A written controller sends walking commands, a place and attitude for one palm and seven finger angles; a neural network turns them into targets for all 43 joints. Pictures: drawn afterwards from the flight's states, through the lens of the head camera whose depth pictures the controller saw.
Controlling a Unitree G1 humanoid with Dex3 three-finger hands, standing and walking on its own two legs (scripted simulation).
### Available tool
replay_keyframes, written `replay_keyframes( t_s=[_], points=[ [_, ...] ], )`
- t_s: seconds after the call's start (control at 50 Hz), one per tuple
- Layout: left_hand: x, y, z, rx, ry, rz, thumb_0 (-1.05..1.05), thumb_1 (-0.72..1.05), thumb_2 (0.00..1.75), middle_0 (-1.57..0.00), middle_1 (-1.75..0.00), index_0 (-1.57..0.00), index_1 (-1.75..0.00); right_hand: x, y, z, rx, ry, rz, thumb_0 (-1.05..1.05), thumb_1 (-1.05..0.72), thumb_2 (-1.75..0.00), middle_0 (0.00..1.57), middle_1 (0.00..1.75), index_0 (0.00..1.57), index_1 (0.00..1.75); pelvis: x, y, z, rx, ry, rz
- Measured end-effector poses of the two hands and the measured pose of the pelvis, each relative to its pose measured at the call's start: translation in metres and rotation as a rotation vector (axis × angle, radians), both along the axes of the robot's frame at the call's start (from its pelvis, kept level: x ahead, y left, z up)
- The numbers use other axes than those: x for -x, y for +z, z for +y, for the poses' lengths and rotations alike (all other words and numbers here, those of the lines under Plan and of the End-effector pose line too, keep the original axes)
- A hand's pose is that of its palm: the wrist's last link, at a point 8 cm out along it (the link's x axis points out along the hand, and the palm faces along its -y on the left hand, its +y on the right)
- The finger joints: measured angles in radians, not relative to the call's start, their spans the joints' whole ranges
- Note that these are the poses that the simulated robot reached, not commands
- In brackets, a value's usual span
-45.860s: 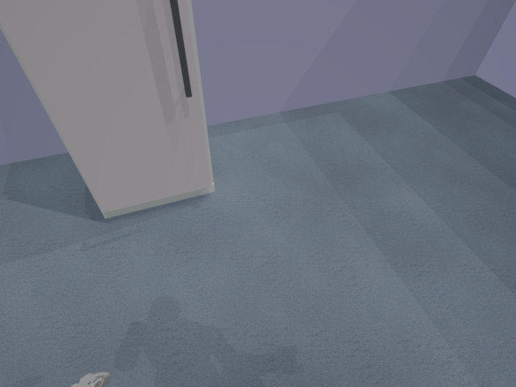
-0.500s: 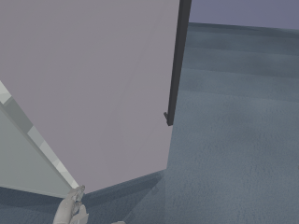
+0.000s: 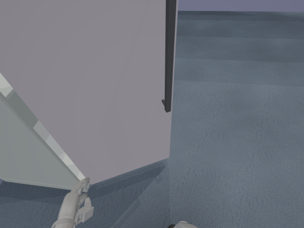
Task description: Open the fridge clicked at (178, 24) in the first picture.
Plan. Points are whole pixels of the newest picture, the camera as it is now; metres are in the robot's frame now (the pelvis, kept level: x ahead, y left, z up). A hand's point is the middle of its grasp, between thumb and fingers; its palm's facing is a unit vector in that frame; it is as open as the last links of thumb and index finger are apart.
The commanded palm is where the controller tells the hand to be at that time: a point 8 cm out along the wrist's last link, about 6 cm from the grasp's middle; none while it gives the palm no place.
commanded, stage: step back with the hand held close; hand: right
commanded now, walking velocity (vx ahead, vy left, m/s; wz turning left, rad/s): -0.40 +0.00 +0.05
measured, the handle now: (166, 56) +0.60 -0.02 +0.14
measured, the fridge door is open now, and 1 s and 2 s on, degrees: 63 63 63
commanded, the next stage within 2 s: stop stepping back and stand still in 0.20 s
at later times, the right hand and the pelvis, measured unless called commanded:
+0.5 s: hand out of the picture +0.10 -0.25 +0.18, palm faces +0.29 +0.84 -0.46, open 7.4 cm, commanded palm +0.05 -0.30 +0.20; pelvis -0.12 -0.02 +0.01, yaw +6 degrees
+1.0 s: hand out of the picture +0.01 -0.29 +0.20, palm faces +0.39 +0.83 -0.40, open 7.4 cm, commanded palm -0.03 -0.34 +0.20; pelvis -0.20 -0.05 +0.01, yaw +4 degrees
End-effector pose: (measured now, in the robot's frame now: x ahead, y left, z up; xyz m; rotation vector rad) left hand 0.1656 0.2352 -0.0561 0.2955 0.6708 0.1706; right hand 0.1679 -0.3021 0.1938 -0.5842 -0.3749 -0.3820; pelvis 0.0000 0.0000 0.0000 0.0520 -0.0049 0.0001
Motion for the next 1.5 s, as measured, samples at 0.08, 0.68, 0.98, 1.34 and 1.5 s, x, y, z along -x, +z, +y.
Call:
replay_keyframes(
  t_s=[0.08, 0.68, 0.98, 1.34, 1.5],
  points=[
    [0.004, 0.000, -0.004, 0.013, -0.024, -0.006, 0.01, 0.90, 0.90, -0.21, -0.30, -0.20, -0.30, 0.020, 0.004, -0.002, -0.016, -0.036, -0.013, 0.01, -0.89, -0.90, 0.21, 0.30, 0.21, 0.30, 0.013, 0.001, 0.002, 0.015, 0.033, 0.037],
    [0.239, 0.001, 0.002, -0.052, 0.172, 0.130, 0.01, 0.90, 0.90, -0.21, -0.30, -0.20, -0.30, 0.150, 0.011, -0.031, -0.126, 0.006, -0.040, 0.01, -0.89, -0.90, 0.21, 0.30, 0.21, 0.30, 0.154, 0.013, -0.035, 0.041, 0.076, -0.014],
    [0.261, -0.015, -0.044, 0.055, 0.094, 0.107, 0.01, 0.90, 0.90, -0.21, -0.30, -0.20, -0.30, 0.190, 0.015, -0.024, -0.055, 0.093, -0.020, 0.01, -0.89, -0.90, 0.21, 0.30, 0.21, 0.30, 0.195, 0.008, -0.049, 0.055, 0.071, -0.062],
    [0.237, -0.011, -0.053, 0.088, 0.030, 0.048, 0.01, 0.90, 0.90, -0.21, -0.30, -0.20, -0.30, 0.192, 0.005, -0.019, -0.082, 0.067, 0.056, 0.01, -0.89, -0.90, 0.21, 0.30, 0.21, 0.30, 0.203, 0.007, -0.045, 0.062, 0.060, -0.053],
    [0.249, -0.056, -0.024, 0.086, 0.031, 0.221, 0.01, 0.90, 0.90, -0.21, -0.30, -0.20, -0.30, 0.168, -0.155, -0.037, -0.258, -0.030, 0.688, 0.00, -0.90, -0.90, 0.20, 0.30, 0.20, 0.30, 0.202, -0.009, -0.057, 0.055, -0.008, -0.013]
  ],
)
